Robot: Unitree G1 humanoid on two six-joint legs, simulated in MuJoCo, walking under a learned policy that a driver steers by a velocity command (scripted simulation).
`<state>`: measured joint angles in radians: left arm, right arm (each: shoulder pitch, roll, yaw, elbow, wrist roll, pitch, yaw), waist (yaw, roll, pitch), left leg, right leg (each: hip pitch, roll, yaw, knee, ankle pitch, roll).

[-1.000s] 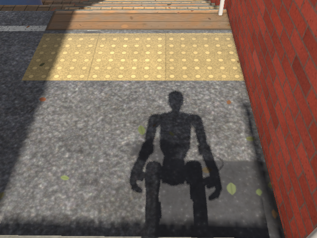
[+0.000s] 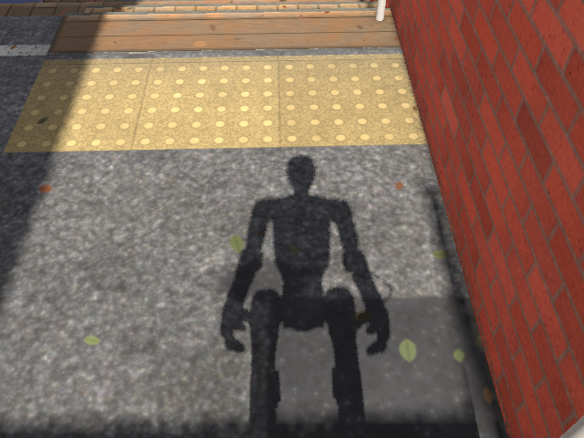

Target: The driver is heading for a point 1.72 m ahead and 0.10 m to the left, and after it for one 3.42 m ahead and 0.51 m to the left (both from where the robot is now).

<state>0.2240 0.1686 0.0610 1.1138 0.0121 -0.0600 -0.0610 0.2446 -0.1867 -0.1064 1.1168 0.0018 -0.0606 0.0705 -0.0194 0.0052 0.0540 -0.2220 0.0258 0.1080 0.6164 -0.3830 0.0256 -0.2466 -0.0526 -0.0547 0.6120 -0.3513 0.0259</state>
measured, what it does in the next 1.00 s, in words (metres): stands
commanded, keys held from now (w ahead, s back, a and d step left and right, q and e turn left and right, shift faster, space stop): no key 1.00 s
